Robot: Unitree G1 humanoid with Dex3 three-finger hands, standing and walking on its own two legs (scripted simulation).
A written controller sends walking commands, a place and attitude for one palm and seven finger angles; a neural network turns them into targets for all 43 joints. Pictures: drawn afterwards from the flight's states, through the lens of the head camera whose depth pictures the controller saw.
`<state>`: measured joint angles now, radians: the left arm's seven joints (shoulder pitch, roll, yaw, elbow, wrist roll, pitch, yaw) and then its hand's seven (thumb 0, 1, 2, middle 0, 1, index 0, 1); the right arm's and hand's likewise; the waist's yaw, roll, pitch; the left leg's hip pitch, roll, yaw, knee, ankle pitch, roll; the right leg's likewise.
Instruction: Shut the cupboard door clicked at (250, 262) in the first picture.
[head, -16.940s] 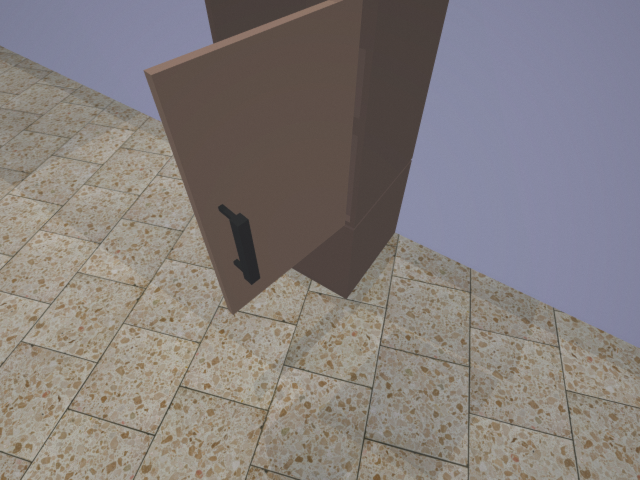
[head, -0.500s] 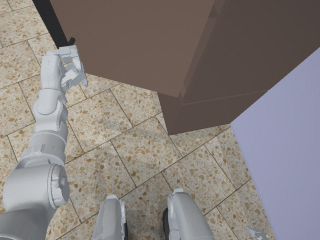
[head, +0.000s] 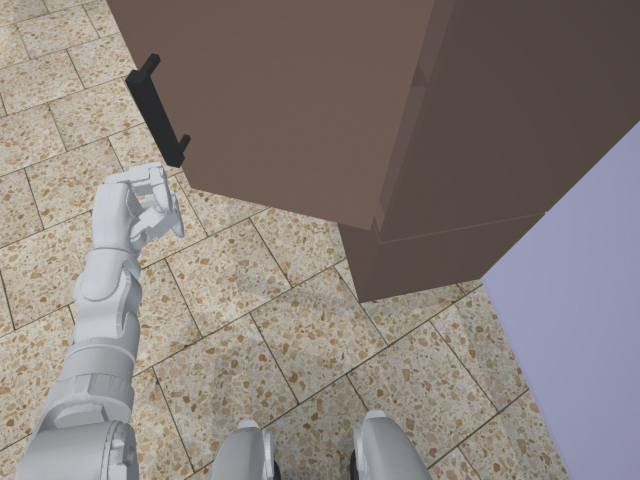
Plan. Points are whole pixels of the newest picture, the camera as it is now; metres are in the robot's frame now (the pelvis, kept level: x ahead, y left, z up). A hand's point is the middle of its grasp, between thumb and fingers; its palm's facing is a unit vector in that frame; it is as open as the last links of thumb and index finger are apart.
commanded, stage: draw the hand back to the body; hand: left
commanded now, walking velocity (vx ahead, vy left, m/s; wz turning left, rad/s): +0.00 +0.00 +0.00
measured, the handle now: (165, 114) +0.65 +0.22 +0.00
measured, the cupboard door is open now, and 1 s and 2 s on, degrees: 63 63 63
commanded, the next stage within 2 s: step back with the hand held close in 1.32 s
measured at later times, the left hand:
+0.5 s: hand (47, 271) +0.31 +0.22 +0.15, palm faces +0.26 -0.92 -0.28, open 3.3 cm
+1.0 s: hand out of the picture +0.23 +0.25 +0.27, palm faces +0.49 -0.74 -0.46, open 6.5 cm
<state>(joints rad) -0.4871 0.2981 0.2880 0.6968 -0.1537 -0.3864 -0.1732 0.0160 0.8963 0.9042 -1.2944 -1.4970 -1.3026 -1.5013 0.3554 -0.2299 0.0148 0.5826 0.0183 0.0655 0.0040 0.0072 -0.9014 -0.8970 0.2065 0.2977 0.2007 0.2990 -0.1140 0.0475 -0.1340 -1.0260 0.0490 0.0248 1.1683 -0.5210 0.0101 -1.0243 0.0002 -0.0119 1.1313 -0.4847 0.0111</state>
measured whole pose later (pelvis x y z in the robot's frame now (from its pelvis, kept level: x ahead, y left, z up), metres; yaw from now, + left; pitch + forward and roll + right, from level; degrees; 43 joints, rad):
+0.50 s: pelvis +0.04 +0.00 +0.08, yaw +2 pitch +4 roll +0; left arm 0.09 0.29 0.13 0.10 -0.06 -0.07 0.08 0.02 0.89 0.90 -1.03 -1.20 -1.04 -1.21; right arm 0.18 -0.22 0.04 0.53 0.03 0.01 -0.12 0.01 -0.90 -0.90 0.20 0.30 0.20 0.30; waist 0.02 0.04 -0.06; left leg -0.36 0.01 0.02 0.65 -0.36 0.00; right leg -0.36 -0.02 -0.03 0.64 -0.35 0.01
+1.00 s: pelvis +0.05 -0.02 +0.10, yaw +2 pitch -2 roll +0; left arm 0.48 0.36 0.36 -0.40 -0.06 -0.07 0.10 0.01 0.89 0.90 -0.36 -0.47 -0.37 -0.47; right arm 0.21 -0.23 0.02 0.63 0.00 -0.09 -0.08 0.01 -0.90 -0.90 0.21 0.30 0.20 0.30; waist 0.07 0.09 -0.02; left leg -0.10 0.03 0.02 0.42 -0.28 -0.02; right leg -0.11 -0.01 -0.04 0.44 -0.29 -0.01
